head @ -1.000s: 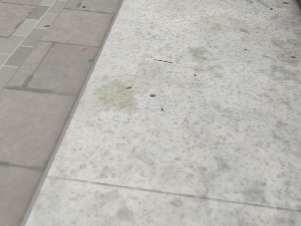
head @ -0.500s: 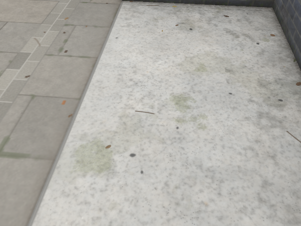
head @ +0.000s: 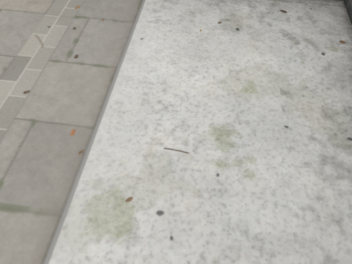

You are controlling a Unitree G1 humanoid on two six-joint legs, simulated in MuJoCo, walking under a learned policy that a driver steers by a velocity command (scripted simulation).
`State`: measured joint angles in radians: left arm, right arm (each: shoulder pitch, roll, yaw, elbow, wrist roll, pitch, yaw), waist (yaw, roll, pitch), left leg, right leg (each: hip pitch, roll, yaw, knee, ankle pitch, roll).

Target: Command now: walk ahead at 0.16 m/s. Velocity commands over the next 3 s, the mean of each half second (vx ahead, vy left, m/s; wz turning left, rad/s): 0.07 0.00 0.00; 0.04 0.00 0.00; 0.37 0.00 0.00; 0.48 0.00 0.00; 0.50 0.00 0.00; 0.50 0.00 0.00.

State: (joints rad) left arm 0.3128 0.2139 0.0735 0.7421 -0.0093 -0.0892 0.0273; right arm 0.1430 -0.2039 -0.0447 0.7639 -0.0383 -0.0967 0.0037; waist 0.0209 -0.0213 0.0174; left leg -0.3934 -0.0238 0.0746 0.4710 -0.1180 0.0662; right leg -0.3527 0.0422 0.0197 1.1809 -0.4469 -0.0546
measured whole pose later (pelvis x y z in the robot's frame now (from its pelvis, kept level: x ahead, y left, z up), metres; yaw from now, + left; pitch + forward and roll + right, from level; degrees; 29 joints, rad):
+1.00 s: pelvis +0.12 -0.04 +0.01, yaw +1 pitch -1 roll +0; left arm 0.28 0.24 0.05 0.88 0.01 0.00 0.01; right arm 0.31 -0.19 -0.05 0.93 0.00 -0.03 0.00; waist -0.01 0.00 -0.01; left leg -0.13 0.02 0.02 0.43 -0.34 0.02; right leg -0.18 0.03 0.00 0.41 -0.24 -0.06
